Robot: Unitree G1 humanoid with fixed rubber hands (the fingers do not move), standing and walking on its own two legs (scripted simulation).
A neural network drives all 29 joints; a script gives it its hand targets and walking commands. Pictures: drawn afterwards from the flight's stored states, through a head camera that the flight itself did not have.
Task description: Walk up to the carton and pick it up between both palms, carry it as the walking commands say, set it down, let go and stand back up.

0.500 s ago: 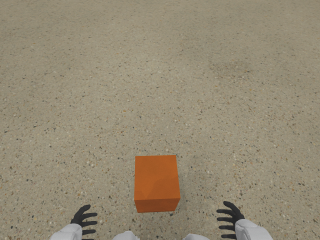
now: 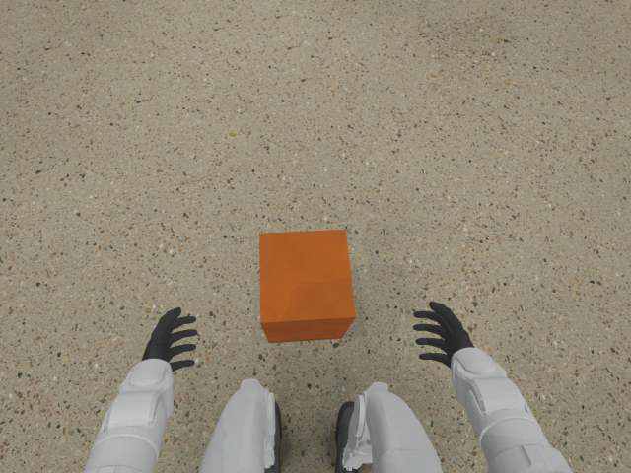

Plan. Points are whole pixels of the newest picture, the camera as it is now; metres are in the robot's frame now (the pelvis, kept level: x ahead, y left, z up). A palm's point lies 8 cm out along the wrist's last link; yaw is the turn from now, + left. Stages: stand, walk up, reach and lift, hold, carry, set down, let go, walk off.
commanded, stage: reach and lift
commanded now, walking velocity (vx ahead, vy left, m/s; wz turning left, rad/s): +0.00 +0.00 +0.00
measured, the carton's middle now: (304, 290) +0.48 +0.01 -0.56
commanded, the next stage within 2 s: none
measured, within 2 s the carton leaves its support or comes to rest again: neither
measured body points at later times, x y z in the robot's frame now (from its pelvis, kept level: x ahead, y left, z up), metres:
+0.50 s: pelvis +0.00 -0.01 -0.03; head +0.25 +0.00 +0.34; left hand +0.42 +0.21 -0.16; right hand +0.42 -0.19 -0.15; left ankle +0.07 +0.10 -0.67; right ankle +0.06 -0.11 -0.67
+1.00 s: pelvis -0.02 +0.00 -0.07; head +0.29 +0.01 +0.26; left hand +0.48 +0.20 -0.20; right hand +0.48 -0.18 -0.19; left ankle +0.07 +0.10 -0.67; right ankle +0.06 -0.11 -0.67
